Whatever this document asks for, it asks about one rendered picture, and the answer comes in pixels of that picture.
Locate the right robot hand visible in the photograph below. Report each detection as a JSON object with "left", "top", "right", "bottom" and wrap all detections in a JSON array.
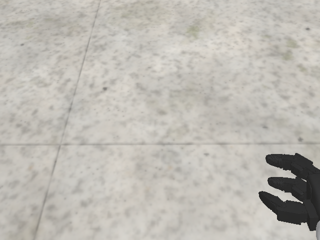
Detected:
[{"left": 258, "top": 153, "right": 320, "bottom": 231}]

